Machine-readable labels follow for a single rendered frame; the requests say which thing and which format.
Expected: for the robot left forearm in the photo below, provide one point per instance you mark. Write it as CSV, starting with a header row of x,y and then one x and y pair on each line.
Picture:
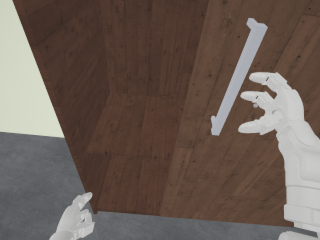
x,y
62,235

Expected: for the robot right hand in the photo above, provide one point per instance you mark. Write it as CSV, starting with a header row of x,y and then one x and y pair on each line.
x,y
287,103

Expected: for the robot right forearm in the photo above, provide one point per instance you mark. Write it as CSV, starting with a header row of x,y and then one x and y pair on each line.
x,y
300,148

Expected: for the handle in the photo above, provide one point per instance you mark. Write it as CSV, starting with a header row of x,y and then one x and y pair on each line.
x,y
250,49

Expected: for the robot left hand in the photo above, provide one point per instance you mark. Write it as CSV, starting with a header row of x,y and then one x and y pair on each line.
x,y
72,218

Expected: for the wardrobe door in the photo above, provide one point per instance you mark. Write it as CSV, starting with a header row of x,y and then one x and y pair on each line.
x,y
240,177

